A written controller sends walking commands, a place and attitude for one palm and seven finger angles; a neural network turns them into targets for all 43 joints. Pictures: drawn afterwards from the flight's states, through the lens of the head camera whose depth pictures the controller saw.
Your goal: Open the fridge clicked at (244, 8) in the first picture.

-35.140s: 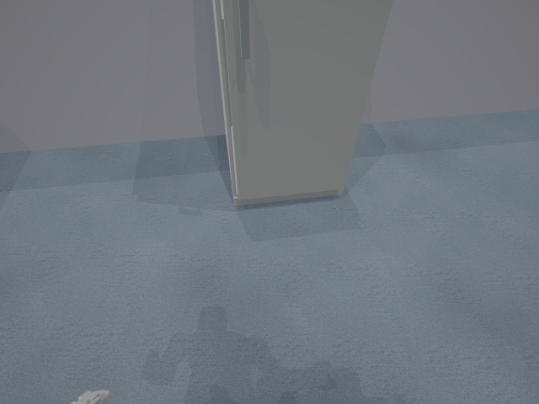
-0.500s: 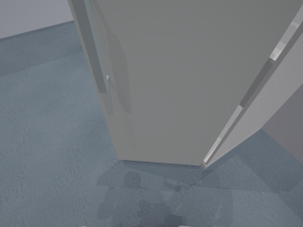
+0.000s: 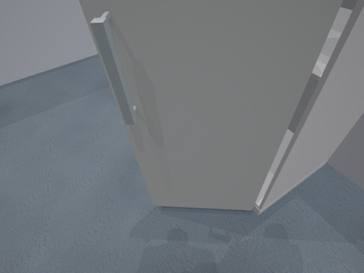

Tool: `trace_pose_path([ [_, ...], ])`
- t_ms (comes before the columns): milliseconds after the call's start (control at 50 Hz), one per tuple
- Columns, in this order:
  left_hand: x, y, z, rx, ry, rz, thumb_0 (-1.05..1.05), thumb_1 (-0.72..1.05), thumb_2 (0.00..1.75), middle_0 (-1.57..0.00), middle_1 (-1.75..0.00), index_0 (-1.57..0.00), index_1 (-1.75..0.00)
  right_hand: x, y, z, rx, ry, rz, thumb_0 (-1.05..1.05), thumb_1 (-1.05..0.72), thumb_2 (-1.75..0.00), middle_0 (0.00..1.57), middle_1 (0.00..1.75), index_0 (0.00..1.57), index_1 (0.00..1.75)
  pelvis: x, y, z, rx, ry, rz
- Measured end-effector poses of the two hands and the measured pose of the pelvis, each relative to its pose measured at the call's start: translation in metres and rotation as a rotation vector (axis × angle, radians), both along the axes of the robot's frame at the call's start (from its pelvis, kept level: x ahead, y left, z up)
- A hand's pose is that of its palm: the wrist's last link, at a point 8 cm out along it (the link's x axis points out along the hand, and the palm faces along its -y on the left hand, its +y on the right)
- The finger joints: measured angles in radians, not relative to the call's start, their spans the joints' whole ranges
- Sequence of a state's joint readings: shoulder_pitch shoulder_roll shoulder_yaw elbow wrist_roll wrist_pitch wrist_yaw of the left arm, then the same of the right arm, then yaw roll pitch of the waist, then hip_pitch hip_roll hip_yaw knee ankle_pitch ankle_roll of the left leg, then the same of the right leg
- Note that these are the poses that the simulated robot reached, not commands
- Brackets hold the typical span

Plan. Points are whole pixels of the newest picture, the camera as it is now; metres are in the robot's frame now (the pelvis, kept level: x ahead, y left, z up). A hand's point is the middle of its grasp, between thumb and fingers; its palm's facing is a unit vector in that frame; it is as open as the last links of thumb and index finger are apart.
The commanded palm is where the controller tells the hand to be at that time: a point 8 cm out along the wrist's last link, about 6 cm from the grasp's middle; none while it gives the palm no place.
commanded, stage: come to a stop and stand still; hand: left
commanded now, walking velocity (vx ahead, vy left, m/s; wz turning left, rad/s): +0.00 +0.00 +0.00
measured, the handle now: (120, 75) +0.53 +0.18 +0.17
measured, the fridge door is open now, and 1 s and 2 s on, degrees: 53 53 53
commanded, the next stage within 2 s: look again from close up in 0.52 s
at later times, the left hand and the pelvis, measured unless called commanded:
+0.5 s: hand out of the picture +0.07 +0.16 -0.16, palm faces +0.01 -0.97 -0.23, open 7.4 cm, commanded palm none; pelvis +0.03 -0.02 +0.00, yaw +1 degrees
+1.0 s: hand out of the picture +0.06 +0.17 -0.17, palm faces +0.03 -0.97 -0.23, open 7.4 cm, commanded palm none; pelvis +0.04 -0.03 +0.00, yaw +1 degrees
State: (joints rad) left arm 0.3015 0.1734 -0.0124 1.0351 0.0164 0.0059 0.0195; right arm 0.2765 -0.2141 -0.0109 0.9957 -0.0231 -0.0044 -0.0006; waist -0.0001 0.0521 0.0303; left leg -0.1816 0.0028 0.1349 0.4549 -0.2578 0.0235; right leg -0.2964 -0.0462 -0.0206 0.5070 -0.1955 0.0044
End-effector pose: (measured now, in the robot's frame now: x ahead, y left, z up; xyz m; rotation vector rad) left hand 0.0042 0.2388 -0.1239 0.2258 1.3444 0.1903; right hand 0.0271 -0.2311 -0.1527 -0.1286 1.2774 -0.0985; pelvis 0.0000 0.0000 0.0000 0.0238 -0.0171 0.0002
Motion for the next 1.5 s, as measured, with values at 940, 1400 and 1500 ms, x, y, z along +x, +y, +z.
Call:
trace_pose_path([
  [940,0.05,-0.025,-0.01,-0.039,-0.024,0.015,0.0,0.9,0.9,-0.2,-0.3,-0.2,-0.29,0.029,-0.029,0.011,-0.056,0.072,0.013,0.01,-0.91,-0.9,0.19,0.3,0.2,0.29,0.036,-0.025,0.004,-0.014,0.002,0.021],
  [1400,0.062,-0.019,-0.007,-0.032,-0.052,0.004,0.0,0.9,0.9,-0.2,-0.3,-0.2,-0.29,0.027,-0.025,0.012,-0.053,0.08,0.019,0.01,-0.91,-0.9,0.2,0.3,0.2,0.29,0.036,-0.023,0.005,-0.015,0.001,0.024],
  [1500,0.105,-0.009,0.032,-0.018,-0.401,0.117,0.01,0.9,0.89,-0.2,-0.31,-0.2,-0.3,0.043,-0.027,0.02,-0.08,-0.084,0.022,0.01,-0.91,-0.9,0.2,0.3,0.2,0.29,0.032,-0.02,0.003,-0.017,-0.011,0.028],
])
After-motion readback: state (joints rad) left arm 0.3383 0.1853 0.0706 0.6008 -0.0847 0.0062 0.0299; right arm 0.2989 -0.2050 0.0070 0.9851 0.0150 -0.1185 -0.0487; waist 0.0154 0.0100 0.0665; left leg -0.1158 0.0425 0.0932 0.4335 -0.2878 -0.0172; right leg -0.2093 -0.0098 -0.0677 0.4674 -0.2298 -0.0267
